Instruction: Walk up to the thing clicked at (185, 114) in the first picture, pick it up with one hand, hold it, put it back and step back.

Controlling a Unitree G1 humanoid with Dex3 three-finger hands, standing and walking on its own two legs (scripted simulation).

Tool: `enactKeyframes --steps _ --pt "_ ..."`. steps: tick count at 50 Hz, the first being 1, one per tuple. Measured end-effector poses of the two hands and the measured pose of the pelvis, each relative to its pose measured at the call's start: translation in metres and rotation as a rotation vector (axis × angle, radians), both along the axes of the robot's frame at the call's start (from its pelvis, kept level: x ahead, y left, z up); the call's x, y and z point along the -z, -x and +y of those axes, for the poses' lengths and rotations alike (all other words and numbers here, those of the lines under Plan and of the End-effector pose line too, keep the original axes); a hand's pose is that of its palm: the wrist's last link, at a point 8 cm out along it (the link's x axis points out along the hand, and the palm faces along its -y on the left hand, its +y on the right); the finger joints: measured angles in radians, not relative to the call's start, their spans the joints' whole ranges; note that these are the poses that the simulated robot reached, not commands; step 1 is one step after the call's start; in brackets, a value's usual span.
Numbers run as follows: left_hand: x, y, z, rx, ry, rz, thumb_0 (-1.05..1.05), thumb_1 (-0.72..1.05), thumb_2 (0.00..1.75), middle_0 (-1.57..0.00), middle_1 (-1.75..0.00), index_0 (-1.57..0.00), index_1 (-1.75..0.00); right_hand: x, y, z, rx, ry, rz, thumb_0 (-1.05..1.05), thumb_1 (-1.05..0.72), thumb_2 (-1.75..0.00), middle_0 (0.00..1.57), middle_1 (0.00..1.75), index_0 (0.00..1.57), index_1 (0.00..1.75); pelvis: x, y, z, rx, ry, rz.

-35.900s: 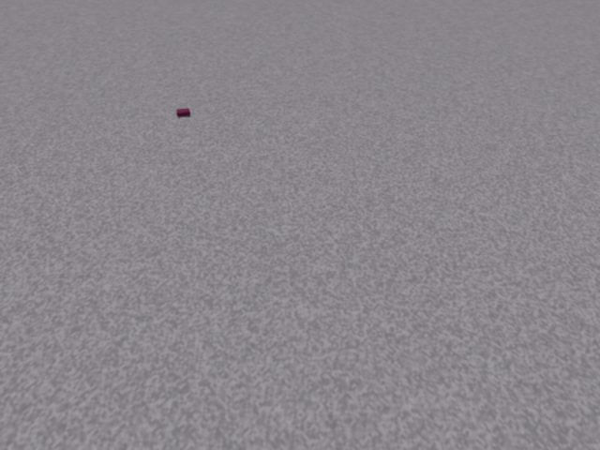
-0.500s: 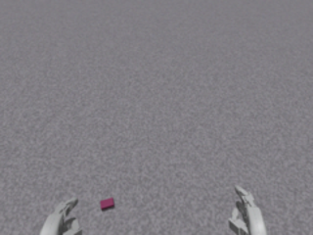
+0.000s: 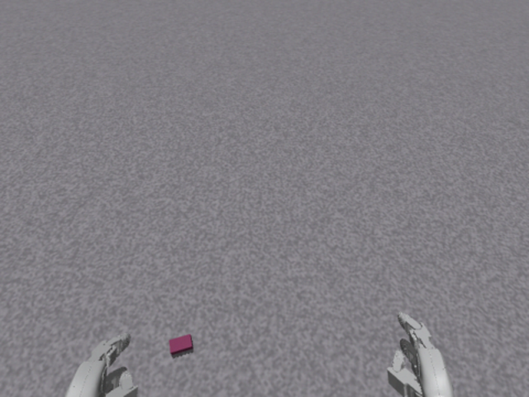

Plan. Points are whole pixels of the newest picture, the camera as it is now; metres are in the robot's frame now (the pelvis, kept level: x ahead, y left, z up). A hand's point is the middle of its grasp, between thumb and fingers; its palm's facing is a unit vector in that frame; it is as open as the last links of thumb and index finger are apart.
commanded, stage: stand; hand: left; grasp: from above
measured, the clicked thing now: (181, 344) +0.42 +0.25 -0.70
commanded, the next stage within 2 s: none
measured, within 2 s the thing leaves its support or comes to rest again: neither
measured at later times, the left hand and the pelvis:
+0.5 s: hand out of the picture +0.06 +0.24 -0.11, palm faces +0.05 -0.94 -0.33, open 7.4 cm; pelvis -0.01 +0.01 +0.04, yaw +1 degrees
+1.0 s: hand out of the picture +0.02 +0.24 -0.10, palm faces +0.06 -0.94 -0.33, open 7.3 cm; pelvis -0.01 +0.00 +0.07, yaw +1 degrees
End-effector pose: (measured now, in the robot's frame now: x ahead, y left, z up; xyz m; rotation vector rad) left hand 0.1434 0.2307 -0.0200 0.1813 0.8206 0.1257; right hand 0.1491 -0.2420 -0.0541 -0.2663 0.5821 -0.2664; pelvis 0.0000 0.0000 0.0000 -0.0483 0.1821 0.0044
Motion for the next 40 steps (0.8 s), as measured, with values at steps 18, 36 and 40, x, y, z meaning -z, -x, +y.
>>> enactKeyframes --steps 18,36,40 --pt "0.047 0.048 0.049 -0.046 -0.125 0.175 0.01 0.91 0.9 -0.21 -0.3 -0.21 -0.3 0.017 0.05 -0.029 -0.065 -0.001 0.454 0.01 -0.9 -0.89 0.2 0.3 0.2 0.3 -0.03 0.013 0.003 0.0 -0.046 -0.172" --pt "0.049 0.132 0.052 -0.146 -0.085 0.442 0.0 0.91 0.9 -0.21 -0.3 -0.21 -0.3 0.012 0.087 -0.021 -0.01 -0.058 0.606 0.01 -0.9 -0.89 0.2 0.3 0.2 0.3 -0.059 0.012 0.005 -0.016 -0.044 -0.244" --pt "0.046 0.135 0.052 -0.149 -0.092 0.452 0.0 0.91 0.9 -0.21 -0.3 -0.21 -0.3 0.012 0.089 -0.024 -0.006 -0.063 0.615 0.01 -0.9 -0.89 0.2 0.3 0.2 0.3 -0.062 0.014 0.003 -0.019 -0.046 -0.251"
